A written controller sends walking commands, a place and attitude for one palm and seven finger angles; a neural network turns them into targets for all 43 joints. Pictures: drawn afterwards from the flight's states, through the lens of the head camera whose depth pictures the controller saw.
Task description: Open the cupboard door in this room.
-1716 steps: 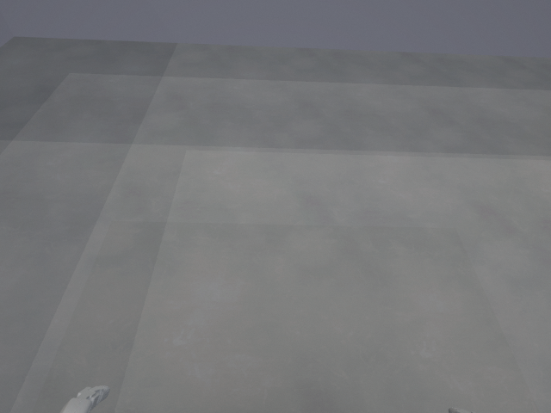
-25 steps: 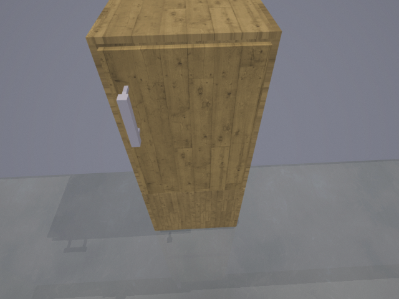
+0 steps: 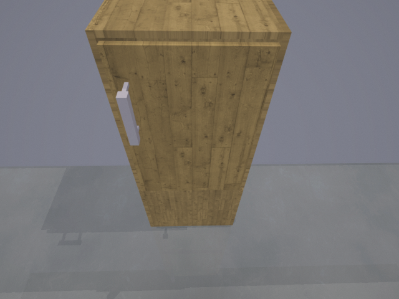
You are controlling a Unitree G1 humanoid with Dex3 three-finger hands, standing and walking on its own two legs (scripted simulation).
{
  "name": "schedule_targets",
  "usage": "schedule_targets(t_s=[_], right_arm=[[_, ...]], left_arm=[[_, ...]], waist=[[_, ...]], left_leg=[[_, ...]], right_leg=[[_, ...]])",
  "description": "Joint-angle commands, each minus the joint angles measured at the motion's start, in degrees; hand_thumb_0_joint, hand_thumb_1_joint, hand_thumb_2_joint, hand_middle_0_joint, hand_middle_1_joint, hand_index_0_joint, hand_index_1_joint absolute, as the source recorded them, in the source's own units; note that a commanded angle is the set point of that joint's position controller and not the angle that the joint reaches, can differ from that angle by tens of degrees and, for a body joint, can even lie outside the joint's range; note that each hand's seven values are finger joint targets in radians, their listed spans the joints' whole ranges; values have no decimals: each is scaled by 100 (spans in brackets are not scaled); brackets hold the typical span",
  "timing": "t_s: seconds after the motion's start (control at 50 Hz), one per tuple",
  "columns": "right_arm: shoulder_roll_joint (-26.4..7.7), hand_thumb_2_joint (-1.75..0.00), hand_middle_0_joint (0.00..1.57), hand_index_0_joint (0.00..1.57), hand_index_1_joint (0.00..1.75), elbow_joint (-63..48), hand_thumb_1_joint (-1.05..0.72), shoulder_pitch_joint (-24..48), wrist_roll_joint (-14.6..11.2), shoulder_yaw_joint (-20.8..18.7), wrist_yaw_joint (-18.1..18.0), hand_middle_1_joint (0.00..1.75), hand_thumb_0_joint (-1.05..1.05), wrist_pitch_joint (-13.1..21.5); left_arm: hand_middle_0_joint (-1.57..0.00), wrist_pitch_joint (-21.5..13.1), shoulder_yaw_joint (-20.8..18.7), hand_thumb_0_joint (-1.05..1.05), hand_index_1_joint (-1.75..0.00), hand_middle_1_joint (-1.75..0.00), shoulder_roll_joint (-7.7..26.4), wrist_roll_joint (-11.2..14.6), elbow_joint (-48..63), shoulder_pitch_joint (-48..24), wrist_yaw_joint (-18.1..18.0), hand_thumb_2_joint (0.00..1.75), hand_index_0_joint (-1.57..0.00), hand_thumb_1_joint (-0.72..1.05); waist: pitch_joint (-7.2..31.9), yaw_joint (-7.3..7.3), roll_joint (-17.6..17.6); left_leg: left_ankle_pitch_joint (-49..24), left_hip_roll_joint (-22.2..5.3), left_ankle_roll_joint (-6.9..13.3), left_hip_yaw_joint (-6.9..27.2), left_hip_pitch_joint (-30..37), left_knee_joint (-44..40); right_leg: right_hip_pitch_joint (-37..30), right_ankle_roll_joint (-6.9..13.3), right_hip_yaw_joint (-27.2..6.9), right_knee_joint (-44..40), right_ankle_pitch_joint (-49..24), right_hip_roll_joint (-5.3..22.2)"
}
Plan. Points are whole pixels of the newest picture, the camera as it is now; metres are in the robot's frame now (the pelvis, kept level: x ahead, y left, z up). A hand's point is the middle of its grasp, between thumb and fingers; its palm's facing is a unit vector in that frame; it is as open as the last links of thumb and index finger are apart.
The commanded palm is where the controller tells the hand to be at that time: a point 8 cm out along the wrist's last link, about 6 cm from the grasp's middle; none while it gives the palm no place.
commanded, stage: raise the hand with hooked fingers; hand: left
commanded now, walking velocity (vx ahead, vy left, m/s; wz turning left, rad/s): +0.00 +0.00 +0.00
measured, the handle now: (130, 115) +0.52 +0.21 +0.06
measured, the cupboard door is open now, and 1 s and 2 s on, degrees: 0 0 0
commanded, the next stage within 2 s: none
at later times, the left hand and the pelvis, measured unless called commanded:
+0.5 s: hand (89, 295) +0.13 +0.20 -0.01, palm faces +0.20 -0.98 -0.08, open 9.5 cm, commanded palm +0.13 +0.26 -0.01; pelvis -0.05 -0.03 -0.08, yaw +4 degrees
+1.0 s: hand (71, 250) +0.20 +0.25 +0.02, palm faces +0.06 -1.00 -0.05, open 12.5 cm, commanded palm +0.17 +0.31 +0.04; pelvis -0.04 +0.02 -0.04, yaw +2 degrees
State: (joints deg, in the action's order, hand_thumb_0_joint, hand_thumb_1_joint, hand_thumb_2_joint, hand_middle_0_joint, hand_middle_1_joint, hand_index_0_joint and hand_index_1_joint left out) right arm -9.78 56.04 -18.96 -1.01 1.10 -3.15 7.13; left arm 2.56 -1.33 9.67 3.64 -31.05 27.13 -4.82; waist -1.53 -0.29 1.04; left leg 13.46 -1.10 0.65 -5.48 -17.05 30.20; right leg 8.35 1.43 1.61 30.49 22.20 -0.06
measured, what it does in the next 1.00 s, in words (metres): stands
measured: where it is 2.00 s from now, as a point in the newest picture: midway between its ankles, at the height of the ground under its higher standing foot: outside the picture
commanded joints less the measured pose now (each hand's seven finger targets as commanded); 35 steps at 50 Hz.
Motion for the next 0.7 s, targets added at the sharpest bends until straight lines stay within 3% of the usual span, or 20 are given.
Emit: schedule_targets(t_s=[0.0, 0.02, 0.04, 0.1, 0.12, 0.14, 0.16, 0.18, 0.24, 0.26, 0.32, 0.36, 0.4, 0.44, 0.48, 0.54, 0.56, 0.6, 0.64, 0.68], right_arm=[[-943, -90, 20, 20, 30, -1497, -90, 707, -220, -337, -152, 30, 0, 1054], [-1071, -90, 20, 20, 30, -1607, -90, 802, -175, -448, -174, 30, 0, 1064], [-1107, -90, 20, 20, 30, -1730, -90, 788, -52, -479, -186, 30, 0, 1069], [-1055, -90, 20, 20, 30, -2136, -90, 1041, 107, -589, -8, 30, 0, 938], [-1056, -90, 20, 20, 30, -2222, -90, 1141, 120, -644, 61, 30, 0, 895], [-1084, -90, 20, 20, 30, -2377, -90, 1259, 122, -677, 127, 30, 0, 874], [-1094, -90, 20, 20, 30, -2509, -90, 1273, 57, -710, 220, 30, 0, 842], [-1139, -90, 20, 20, 30, -2685, -90, 1349, 52, -709, 264, 30, 0, 832], [-1133, -90, 20, 20, 30, -3302, -90, 1468, -9, -687, 172, 30, 0, 678], [-1114, -90, 20, 20, 30, -3361, -90, 1390, 8, -688, 136, 30, 0, 627], [-938, -90, 20, 20, 30, -3391, -90, 1084, 44, -615, 37, 30, 0, 581], [-956, -90, 20, 20, 30, -3276, -90, 916, 82, -531, -61, 30, 0, 613], [-957, -90, 20, 20, 30, -3116, -90, 864, 60, -487, -156, 30, 0, 721], [-1049, -90, 20, 20, 30, -3020, -90, 853, 24, -410, -217, 30, 0, 839], [-1140, -90, 20, 20, 30, -2964, -90, 865, -47, -332, -268, 30, 0, 860], [-1181, -90, 20, 20, 30, -3084, -90, 959, -148, -310, -338, 30, 0, 765], [-1154, -90, 20, 20, 30, -3139, -90, 1056, -173, -321, -345, 30, 0, 717], [-1119, -90, 20, 20, 30, -3280, -90, 1103, -177, -311, -346, 30, 0, 638], [-1039, -90, 20, 20, 30, -3276, -90, 1103, -151, -299, -333, 30, 0, 603], [-985, -90, 20, 20, 30, -3214, -90, 999, -109, -319, -279, 30, 0, 633]], left_arm=[[-21, -747, 152, 0, -37, -37, -75, 619, 3872, -751, -301, 85, -21, 78], [-21, -966, -80, 0, -39, -39, 214, 515, 3754, -705, -179, 84, -21, 76], [-21, -1283, -263, 0, -40, -40, 310, 485, 3460, -591, -58, 83, -21, 74], [-22, -2215, -425, 0, -45, -45, -183, 655, 2032, 905, 707, 80, -22, 67], [-22, -2621, -635, 0, -47, -47, -109, 785, 1968, 1102, 1050, 79, -22, 64], [-22, -2989, -689, 0, -48, -48, -82, 926, 2058, 1236, 1449, 78, -22, 62], [-22, -3261, -983, 0, -50, -50, 187, 1028, 1906, 1350, 1866, 77, -22, 60], [-22, -3489, -1025, 0, -51, -51, 292, 1171, 2049, 1116, 2263, 76, -22, 57], [-23, -3312, -1571, 0, -55, -55, 956, 1292, 3060, 404, 2467, 73, -23, 50], [-23, -3235, -1692, 0, -57, -57, 1183, 1303, 3487, -16, 2372, 72, -23, 48], [-24, -3459, -1641, 0, -62, -62, 1126, 1296, 4629, -1100, 1959, 69, -24, 41], [-24, -3813, -1430, 0, -64, -64, 1219, 1269, 5306, -1994, 1797, 67, -24, 36], [-24, -4025, -1111, 0, -68, -68, 1031, 1248, 5169, -1896, 1854, 65, -24, 32], [-25, -3972, -927, 0, -70, -70, 1084, 1291, 4885, -1879, 2086, 63, -25, 27], [-25, -3535, -923, 0, -74, -74, 1251, 1342, 4227, -1870, 2368, 61, -25, 22], [-25, -2461, -1437, 0, -78, -78, 1592, 1476, 3344, -1448, 2629, 58, -25, 15], [-25, -2064, -1736, 0, -80, -80, 1713, 1543, 3006, -1125, 2634, 57, -25, 13], [-26, -1632, -2106, 0, -82, -82, 1802, 1757, 3333, -1099, 2491, 55, -26, 8], [-26, -1585, -2407, 0, -86, -86, 1771, 1901, 3549, -1149, 2174, 53, -26, 4], [-27, -1909, -2512, 0, -88, -88, 1699, 1860, 3786, -1144, 1862, 51, -27, -1]], waist=[[573, 212, -818], [409, 388, -375], [249, 400, 321], [305, -91, 1628], [542, -213, 1883], [785, -319, 1783], [938, -475, 1184], [1213, -430, 755], [1934, -456, -212], [2047, -389, -373], [2088, -13, -843], [1860, 288, -792], [1711, 402, -788], [1603, 463, -844], [1400, 475, -640], [1582, 118, -111], [1683, -114, -26], [1999, -292, 135], [1942, -344, 320], [1882, -365, 248]], left_leg=[[-1402, -197, 105, 783, 928, -350], [-979, -129, 121, 705, 664, -77], [-818, -28, 146, 689, 298, 209], [-762, 80, 24, 633, -936, 1047], [-707, 105, -15, 602, -1333, 1313], [-673, 146, -48, 549, -1588, 1544], [-754, 193, -103, 494, -1689, 1741], [-744, 241, -124, 436, -1768, 1968], [-514, 309, -11, 206, -1786, 2246], [-403, 274, 14, 244, -1810, 2347], [-162, 107, 111, 418, -1654, 2595], [19, 4, 167, 601, -1756, 2796], [215, -65, 181, 667, -1805, 2847], [385, -104, 193, 724, -1878, 2840], [530, -97, 202, 780, -2070, 2760], [554, -11, 192, 731, -2259, 2508], [462, 21, 179, 730, -2196, 2393], [218, 56, 151, 706, -1931, 2129], [63, 40, 111, 707, -1830, 1986], [-209, 5, 98, 710, -1608, 1811]], right_leg=[[1376, -29, 417, 69, -1085, 74], [1702, -46, 415, -133, -1028, 34], [2007, -81, 439, -91, -982, -15], [2650, -134, 480, 821, -1376, -83], [2670, -161, 421, 1147, -1665, -55], [2654, -177, 335, 1428, -1992, -17], [2548, -132, 146, 1675, -2389, 56], [2511, -111, 42, 1859, -2575, 119], [2421, -126, -284, 1869, -2069, 160], [2526, -156, -409, 1863, -1826, 146], [3084, -165, -501, 1758, -1051, 71], [3519, -131, -517, 1781, -635, -21], [3755, -68, -513, 1720, -182, -68], [3824, -70, -502, 1663, 79, -103], [3728, -114, -563, 1486, 257, -101], [3037, -267, -871, 1034, 456, 86], [2753, -273, -876, 979, 379, 99], [2286, -344, -757, 940, -94, 205], [2161, -428, -704, 922, -504, 237], [2217, -345, -421, 1100, -966, 108]])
